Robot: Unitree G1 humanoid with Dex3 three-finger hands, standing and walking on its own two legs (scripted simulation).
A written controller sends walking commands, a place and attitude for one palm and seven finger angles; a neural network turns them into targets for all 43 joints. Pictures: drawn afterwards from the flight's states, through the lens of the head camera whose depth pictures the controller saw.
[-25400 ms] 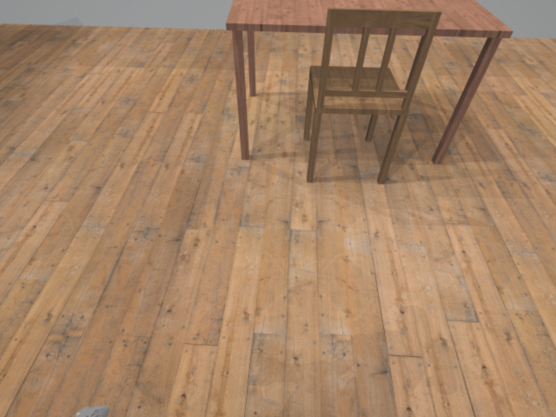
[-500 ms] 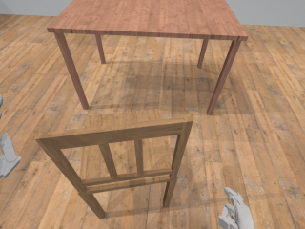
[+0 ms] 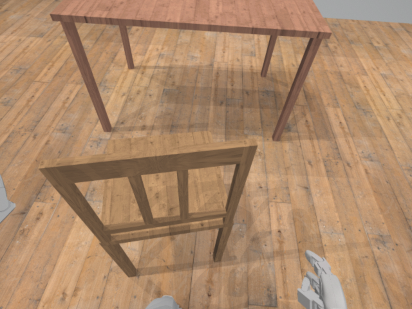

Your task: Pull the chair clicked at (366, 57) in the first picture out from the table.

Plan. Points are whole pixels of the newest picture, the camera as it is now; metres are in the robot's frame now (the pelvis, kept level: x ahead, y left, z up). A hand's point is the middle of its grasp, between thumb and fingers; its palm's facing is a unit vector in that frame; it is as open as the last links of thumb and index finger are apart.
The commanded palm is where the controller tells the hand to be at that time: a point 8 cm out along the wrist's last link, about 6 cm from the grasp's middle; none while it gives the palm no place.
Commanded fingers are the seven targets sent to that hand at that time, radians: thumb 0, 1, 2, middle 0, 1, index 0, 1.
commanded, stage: step back with the hand held close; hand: left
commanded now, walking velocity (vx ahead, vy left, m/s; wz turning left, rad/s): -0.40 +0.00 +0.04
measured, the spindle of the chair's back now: (142, 200) +0.36 +0.18 -0.09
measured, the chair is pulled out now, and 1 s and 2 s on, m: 0.64 0.64 0.64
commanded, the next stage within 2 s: stop stepping back and stand still in 0.46 s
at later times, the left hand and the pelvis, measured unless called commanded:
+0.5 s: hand out of the picture +0.11 +0.25 +0.19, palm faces +0.44 -0.75 -0.50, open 7.4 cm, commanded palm +0.05 +0.28 +0.19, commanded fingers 0.00 0.90 0.90 -0.20 -0.30 -0.20 -0.30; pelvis -0.08 -0.02 +0.01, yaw +1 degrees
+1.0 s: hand out of the picture -0.02 +0.26 +0.18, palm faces +0.52 -0.72 -0.45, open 7.4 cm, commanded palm -0.07 +0.29 +0.19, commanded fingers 0.00 0.90 0.90 -0.20 -0.30 -0.20 -0.30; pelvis -0.19 -0.02 +0.01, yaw +4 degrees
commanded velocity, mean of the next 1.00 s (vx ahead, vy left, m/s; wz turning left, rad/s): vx -0.12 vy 0.01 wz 0.00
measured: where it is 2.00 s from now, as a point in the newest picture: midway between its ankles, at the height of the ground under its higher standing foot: outside the picture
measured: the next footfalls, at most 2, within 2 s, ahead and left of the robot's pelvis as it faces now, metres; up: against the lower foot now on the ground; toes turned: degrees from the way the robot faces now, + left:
left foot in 0.28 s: +0.00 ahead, +0.12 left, +0.00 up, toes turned +3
right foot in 0.50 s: -0.04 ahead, -0.15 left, +0.00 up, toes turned -2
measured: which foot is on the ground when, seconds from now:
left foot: down 0.00-0.08, up 0.10-0.26, down 0.28-0.56, up 0.58-0.74, down 0.76-1.00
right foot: down 0.00-0.30, up 0.32-0.48, down 0.50-1.00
